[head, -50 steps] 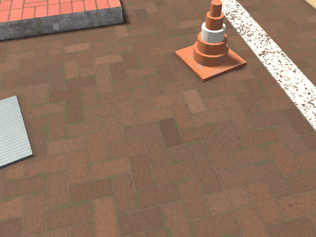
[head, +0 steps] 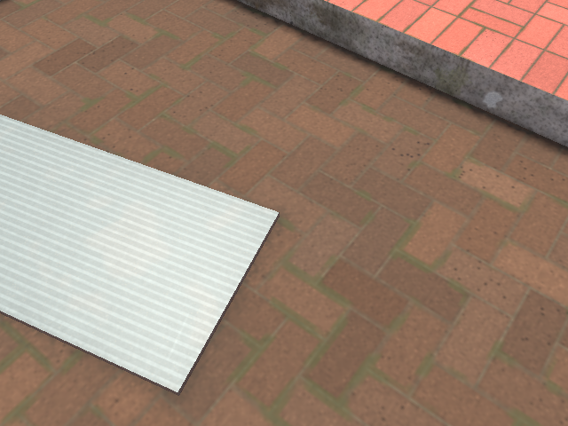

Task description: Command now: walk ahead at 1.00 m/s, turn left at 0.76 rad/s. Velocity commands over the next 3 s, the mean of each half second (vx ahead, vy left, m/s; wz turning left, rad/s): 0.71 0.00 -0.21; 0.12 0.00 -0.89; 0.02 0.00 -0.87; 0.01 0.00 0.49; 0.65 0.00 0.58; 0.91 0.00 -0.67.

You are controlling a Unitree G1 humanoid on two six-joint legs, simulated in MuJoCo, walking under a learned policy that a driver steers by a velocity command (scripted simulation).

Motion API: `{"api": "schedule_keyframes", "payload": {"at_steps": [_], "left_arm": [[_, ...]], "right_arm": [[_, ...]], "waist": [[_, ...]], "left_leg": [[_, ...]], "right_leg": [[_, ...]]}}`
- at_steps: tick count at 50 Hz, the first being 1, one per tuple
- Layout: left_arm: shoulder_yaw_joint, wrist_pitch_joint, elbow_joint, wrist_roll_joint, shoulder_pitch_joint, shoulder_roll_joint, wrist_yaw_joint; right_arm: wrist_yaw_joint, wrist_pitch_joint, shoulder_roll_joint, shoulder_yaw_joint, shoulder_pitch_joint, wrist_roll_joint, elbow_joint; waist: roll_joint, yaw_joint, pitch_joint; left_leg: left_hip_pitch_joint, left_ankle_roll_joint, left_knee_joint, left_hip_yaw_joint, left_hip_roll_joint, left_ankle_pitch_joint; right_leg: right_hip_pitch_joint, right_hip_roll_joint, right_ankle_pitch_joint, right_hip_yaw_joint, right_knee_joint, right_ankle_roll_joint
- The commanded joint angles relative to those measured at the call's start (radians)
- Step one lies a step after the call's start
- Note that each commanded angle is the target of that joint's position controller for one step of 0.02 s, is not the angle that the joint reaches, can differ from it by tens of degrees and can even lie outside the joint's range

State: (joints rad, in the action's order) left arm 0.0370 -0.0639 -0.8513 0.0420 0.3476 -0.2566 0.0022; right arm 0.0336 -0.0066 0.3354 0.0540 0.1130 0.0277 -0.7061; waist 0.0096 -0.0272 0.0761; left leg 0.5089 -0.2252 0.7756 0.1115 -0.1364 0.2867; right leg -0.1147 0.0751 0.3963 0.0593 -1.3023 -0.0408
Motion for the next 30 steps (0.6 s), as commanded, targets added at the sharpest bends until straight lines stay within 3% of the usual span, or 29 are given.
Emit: {"api": "schedule_keyframes", "payload": {"at_steps": [1,3,5,6,7,9,11,13,15,16,17,18,19,20,21,22,23,25,26,28,30], "left_arm": [[0.015,-0.061,0.181,-0.009,-0.106,-0.172,0.001],[0.000,-0.022,0.143,0.013,-0.053,-0.135,-0.006],[-0.006,0.016,0.127,0.008,-0.063,-0.100,-0.024],[-0.016,0.023,0.166,0.000,-0.128,-0.078,-0.031],[-0.019,0.023,0.191,-0.011,-0.217,-0.077,-0.035],[-0.028,0.012,0.205,-0.027,-0.295,-0.055,-0.046],[-0.038,-0.002,0.207,-0.033,-0.335,-0.021,-0.060],[-0.036,-0.013,0.186,-0.032,-0.306,-0.024,-0.061],[-0.018,-0.017,0.131,-0.017,-0.187,-0.076,-0.060],[0.037,-0.044,0.170,-0.093,-0.184,-0.180,-0.066],[0.058,-0.043,0.126,-0.109,-0.026,-0.228,-0.066],[0.068,-0.034,0.053,-0.095,0.224,-0.244,-0.052],[0.045,-0.038,0.026,-0.052,0.251,-0.244,-0.044],[0.046,-0.053,0.098,0.022,0.153,-0.265,-0.038],[0.069,-0.038,0.176,0.004,0.056,-0.255,-0.031],[0.063,-0.027,0.206,-0.033,-0.047,-0.226,-0.021],[0.050,-0.016,0.231,-0.056,-0.125,-0.194,-0.018],[0.053,-0.011,0.252,-0.044,-0.162,-0.206,-0.017],[0.052,-0.007,0.252,-0.051,-0.171,-0.196,-0.017],[0.061,0.007,0.240,-0.055,-0.151,-0.215,-0.001],[0.076,0.040,0.232,-0.069,-0.125,-0.242,0.024]], "right_arm": [[-0.040,0.010,0.191,0.071,0.245,0.000,-0.027],[-0.051,0.054,0.114,0.038,0.176,-0.002,-0.032],[-0.042,0.091,0.065,0.018,0.202,-0.016,-0.066],[-0.035,0.106,0.085,0.022,0.235,-0.017,-0.083],[-0.028,0.116,0.075,0.022,0.262,-0.018,-0.099],[-0.016,0.130,0.055,0.015,0.274,-0.020,-0.110],[-0.021,0.144,0.041,0.004,0.319,-0.031,-0.137],[-0.034,0.150,0.059,0.001,0.339,-0.028,-0.159],[-0.062,0.141,0.090,0.006,0.309,-0.020,-0.151],[-0.086,0.104,0.147,0.021,0.299,-0.013,-0.133],[-0.100,0.079,0.176,0.029,0.203,0.014,-0.106],[-0.103,0.067,0.187,0.035,0.051,0.016,-0.061],[-0.079,0.073,-0.008,-0.009,0.133,0.064,-0.020],[-0.050,0.101,-0.037,-0.036,0.326,-0.016,-0.005],[-0.037,0.117,0.071,-0.024,0.234,-0.034,0.013],[-0.033,0.123,0.083,-0.018,0.159,-0.042,0.052],[-0.035,0.115,0.088,-0.014,0.132,-0.021,0.050],[-0.043,0.082,0.088,-0.008,0.145,-0.006,0.068],[-0.053,0.074,0.077,-0.010,0.146,0.000,0.074],[-0.072,0.070,0.030,-0.024,0.089,0.003,0.099],[-0.081,0.060,0.024,-0.026,0.045,-0.012,0.109]], "waist": [[-0.070,0.086,-0.120],[-0.112,-0.002,-0.060],[-0.108,-0.016,-0.027],[-0.047,0.002,0.007],[-0.046,0.030,0.056],[-0.051,0.057,0.071],[-0.056,0.084,0.068],[-0.019,0.071,0.028],[0.036,0.013,-0.067],[0.057,-0.026,-0.156],[0.085,-0.126,-0.218],[0.031,-0.269,-0.239],[-0.359,-0.134,-0.252],[-0.272,-0.046,-0.527],[-0.085,-0.093,-0.500],[0.041,-0.026,-0.326],[0.171,0.030,-0.211],[0.121,0.086,-0.101],[0.092,0.094,-0.087],[0.051,0.082,-0.125],[-0.025,0.061,-0.230]], "left_leg": [[-0.673,-0.169,-0.547,-0.770,0.377,0.091],[-0.407,-0.112,-0.553,-0.569,0.300,-0.097],[-0.301,-0.067,-0.587,-0.413,0.240,-0.221],[-0.268,-0.064,-0.626,-0.385,0.244,-0.300],[-0.273,-0.034,-0.659,-0.323,0.222,-0.379],[-0.295,0.037,-0.681,-0.175,0.151,-0.516],[-0.323,0.086,-0.706,-0.094,0.169,-0.781],[-0.448,0.131,-0.655,-0.051,0.199,-1.009],[-0.554,0.190,-0.479,-0.015,0.215,-1.238],[-0.606,0.252,-0.307,-0.061,0.233,-1.312],[-0.594,0.291,-0.094,-0.044,0.230,-1.322],[-0.435,0.337,0.327,-0.005,0.145,-1.061],[0.035,0.366,0.807,-0.074,-0.032,0.371],[0.207,0.355,0.998,-0.305,-0.026,0.399],[0.194,0.307,0.913,-0.327,0.021,0.273],[0.243,0.269,0.822,-0.308,0.061,0.219],[0.193,0.255,0.747,-0.276,0.091,0.174],[0.102,0.275,0.591,-0.271,0.120,0.163],[0.048,0.289,0.465,-0.256,0.129,0.150],[-0.024,0.320,0.218,-0.211,0.091,0.064],[-0.075,0.339,0.076,-0.220,0.053,-0.080]], "right_leg": [[-0.735,0.026,-0.090,-0.116,-0.165,0.028],[-0.552,0.082,-0.098,-0.110,-0.039,0.021],[-0.497,0.115,-0.088,-0.091,0.070,0.019],[-0.523,0.120,-0.138,-0.067,0.148,0.021],[-0.559,0.122,-0.216,-0.046,0.233,0.035],[-0.519,0.082,-0.407,0.002,0.441,0.079],[-0.413,0.014,-0.611,0.066,0.622,0.117],[-0.355,-0.059,-0.714,0.088,0.710,0.143],[-0.242,-0.155,-0.691,0.116,0.742,0.150],[-0.164,-0.189,-0.679,0.068,0.730,0.131],[-0.058,-0.184,-0.682,0.049,0.735,0.126],[0.146,-0.114,-0.796,-0.034,0.850,0.169],[0.479,0.026,-1.186,-0.231,0.652,0.244],[0.659,0.250,-1.135,-0.694,0.729,0.448],[0.537,0.231,-0.920,-0.728,0.853,0.449],[0.344,0.189,-0.650,-0.694,0.929,0.444],[0.121,0.149,-0.551,-0.661,0.995,0.413],[-0.151,0.074,-0.653,-0.573,1.044,0.396],[-0.246,0.020,-0.737,-0.492,1.031,0.375],[-0.309,-0.064,-0.906,-0.399,0.977,0.334],[-0.254,-0.091,-0.910,-0.395,0.919,0.268]]}}
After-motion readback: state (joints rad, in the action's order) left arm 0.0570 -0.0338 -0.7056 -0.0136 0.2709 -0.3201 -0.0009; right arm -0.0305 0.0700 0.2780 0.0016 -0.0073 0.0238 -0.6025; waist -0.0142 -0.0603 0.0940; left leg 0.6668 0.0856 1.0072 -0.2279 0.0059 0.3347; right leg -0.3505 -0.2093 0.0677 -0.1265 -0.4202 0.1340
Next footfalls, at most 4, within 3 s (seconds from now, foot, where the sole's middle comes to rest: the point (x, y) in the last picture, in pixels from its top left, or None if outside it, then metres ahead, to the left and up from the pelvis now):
0.36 right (344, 361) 0.59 -0.10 -0.73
0.80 left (299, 283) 0.80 0.01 -0.73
1.26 right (366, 375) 0.56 -0.15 -0.73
1.66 left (320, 294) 0.77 -0.05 -0.73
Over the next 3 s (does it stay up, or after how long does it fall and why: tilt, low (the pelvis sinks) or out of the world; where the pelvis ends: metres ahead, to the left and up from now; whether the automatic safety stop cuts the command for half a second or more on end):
stays up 1.14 -0.30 0.00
